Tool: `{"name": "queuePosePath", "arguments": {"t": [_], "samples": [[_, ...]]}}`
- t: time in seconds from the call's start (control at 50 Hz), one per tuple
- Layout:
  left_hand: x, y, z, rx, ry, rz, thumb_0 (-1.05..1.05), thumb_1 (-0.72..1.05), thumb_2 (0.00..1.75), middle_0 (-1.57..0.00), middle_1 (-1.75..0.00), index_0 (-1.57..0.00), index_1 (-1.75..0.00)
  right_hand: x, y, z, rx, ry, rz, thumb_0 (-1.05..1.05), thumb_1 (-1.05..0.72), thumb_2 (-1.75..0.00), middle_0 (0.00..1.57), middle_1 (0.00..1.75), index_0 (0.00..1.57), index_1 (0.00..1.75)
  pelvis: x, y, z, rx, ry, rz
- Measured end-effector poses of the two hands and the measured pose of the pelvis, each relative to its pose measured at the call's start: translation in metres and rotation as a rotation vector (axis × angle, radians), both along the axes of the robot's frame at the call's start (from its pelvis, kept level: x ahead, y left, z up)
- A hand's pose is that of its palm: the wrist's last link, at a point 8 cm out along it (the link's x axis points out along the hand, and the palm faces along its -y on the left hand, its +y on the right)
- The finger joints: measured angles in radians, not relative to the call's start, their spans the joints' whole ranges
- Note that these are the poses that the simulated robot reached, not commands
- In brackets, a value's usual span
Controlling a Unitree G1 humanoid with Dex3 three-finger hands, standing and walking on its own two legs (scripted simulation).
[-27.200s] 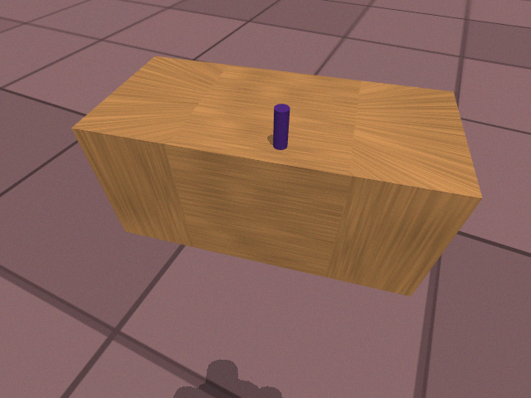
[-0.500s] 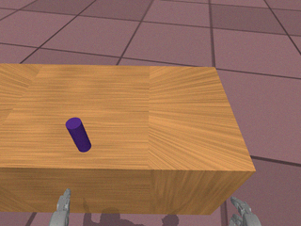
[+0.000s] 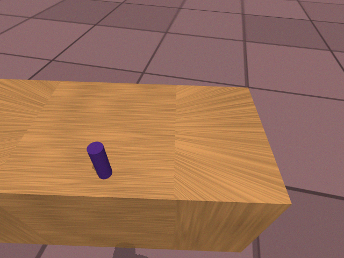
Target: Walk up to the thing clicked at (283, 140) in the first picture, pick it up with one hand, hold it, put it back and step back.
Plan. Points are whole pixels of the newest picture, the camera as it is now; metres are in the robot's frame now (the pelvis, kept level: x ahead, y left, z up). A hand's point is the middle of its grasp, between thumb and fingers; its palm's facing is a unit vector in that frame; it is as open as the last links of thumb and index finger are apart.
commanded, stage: stand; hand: left
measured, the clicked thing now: (100, 161) +0.44 +0.24 -0.08
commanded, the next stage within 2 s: none
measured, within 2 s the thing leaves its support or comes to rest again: neither
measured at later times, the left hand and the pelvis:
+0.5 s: hand out of the picture +0.03 +0.25 -0.14, palm faces -0.03 -0.94 -0.33, open 8.3 cm; pelvis -0.01 +0.00 +0.03, yaw +0 degrees
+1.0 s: hand out of the picture +0.04 +0.25 -0.14, palm faces -0.03 -0.94 -0.33, open 7.4 cm; pelvis -0.01 +0.00 +0.03, yaw +0 degrees
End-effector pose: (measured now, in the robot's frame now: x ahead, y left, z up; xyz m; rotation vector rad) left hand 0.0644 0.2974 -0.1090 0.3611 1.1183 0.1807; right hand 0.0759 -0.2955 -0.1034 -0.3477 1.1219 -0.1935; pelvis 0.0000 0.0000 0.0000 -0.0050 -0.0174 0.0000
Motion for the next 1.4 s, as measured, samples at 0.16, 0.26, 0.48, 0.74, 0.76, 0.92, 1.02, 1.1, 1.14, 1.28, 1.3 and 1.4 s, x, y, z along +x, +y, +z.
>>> {"name": "queuePosePath", "arguments": {"t": [0.16,0.26,0.48,0.74,0.76,0.92,1.02,1.1,1.14,1.28,1.3,1.4], "samples": [[-0.024,0.001,0.001,-0.021,0.094,0.045,-0.01,-0.34,0.26,-0.14,-0.19,-0.14,-0.19,-0.016,0.012,0.003,0.025,0.072,-0.027,0.0,-0.9,-0.89,0.2,0.3,0.2,0.3,-0.001,0.004,0.014,-0.001,-0.032,0.0],[-0.03,-0.001,0.004,-0.031,0.115,0.054,0.0,-0.03,0.55,-0.18,-0.26,-0.18,-0.26,-0.02,0.018,0.004,0.045,0.086,-0.037,0.0,-0.9,-0.89,0.2,0.3,0.2,0.3,-0.006,0.005,0.02,0.0,-0.045,0.004],[-0.041,-0.002,0.007,-0.034,0.148,0.067,0.0,0.69,0.85,-0.2,-0.3,-0.2,-0.3,-0.028,0.014,0.007,0.05,0.108,-0.057,0.0,-0.9,-0.89,0.2,0.3,0.2,0.3,-0.012,0.004,0.026,0.0,-0.052,0.009],[-0.039,-0.002,0.007,-0.038,0.163,0.066,0.0,0.89,0.9,-0.2,-0.3,-0.2,-0.3,-0.037,0.008,0.009,0.037,0.137,-0.074,0.0,-0.9,-0.89,0.2,0.3,0.2,0.3,-0.013,0.005,0.027,0.0,-0.049,0.007],[-0.039,-0.002,0.007,-0.039,0.163,0.066,0.0,0.89,0.9,-0.2,-0.3,-0.2,-0.3,-0.037,0.008,0.009,0.036,0.138,-0.074,0.0,-0.9,-0.89,0.2,0.3,0.2,0.3,-0.013,0.005,0.028,0.0,-0.048,0.007],[-0.034,-0.001,0.008,-0.036,0.17,0.067,0.0,0.9,0.9,-0.2,-0.3,-0.2,-0.3,-0.034,0.008,0.008,0.038,0.146,-0.072,0.0,-0.9,-0.89,0.2,0.3,0.2,0.3,-0.008,0.004,0.028,0.004,-0.039,0.005],[-0.028,-0.001,0.009,-0.036,0.167,0.069,0.0,0.9,0.9,-0.2,-0.3,-0.2,-0.3,-0.028,0.008,0.008,0.041,0.139,-0.069,0.0,-0.9,-0.89,0.2,0.3,0.2,0.3,-0.005,0.004,0.028,0.004,-0.039,0.004],[-0.022,-0.001,0.01,-0.036,0.159,0.068,0.0,0.9,0.9,-0.2,-0.3,-0.2,-0.3,-0.023,0.007,0.009,0.04,0.131,-0.066,0.0,-0.9,-0.89,0.2,0.3,0.2,0.3,-0.002,0.004,0.028,0.004,-0.038,0.003],[-0.019,-0.001,0.01,-0.037,0.154,0.068,0.0,0.9,0.9,-0.2,-0.3,-0.2,-0.3,-0.02,0.007,0.009,0.039,0.128,-0.064,0.0,-0.9,-0.89,0.2,0.3,0.2,0.3,-0.001,0.004,0.029,0.004,-0.037,0.004],[-0.01,-0.002,0.011,-0.039,0.144,0.063,0.0,0.9,0.9,-0.2,-0.3,-0.2,-0.3,-0.014,0.005,0.011,0.034,0.123,-0.063,0.0,-0.9,-0.89,0.2,0.3,0.2,0.3,0.002,0.003,0.029,0.005,-0.031,0.005],[-0.009,-0.002,0.011,-0.039,0.143,0.063,0.0,0.9,0.9,-0.2,-0.3,-0.2,-0.3,-0.013,0.005,0.011,0.033,0.123,-0.063,0.0,-0.9,-0.89,0.2,0.3,0.2,0.3,0.003,0.003,0.029,0.005,-0.031,0.004],[-0.005,-0.002,0.011,-0.04,0.137,0.064,0.0,0.9,0.9,-0.2,-0.3,-0.2,-0.3,-0.01,0.003,0.012,0.029,0.121,-0.062,0.0,-0.9,-0.89,0.2,0.3,0.2,0.3,0.005,0.003,0.029,0.006,-0.029,0.004]]}}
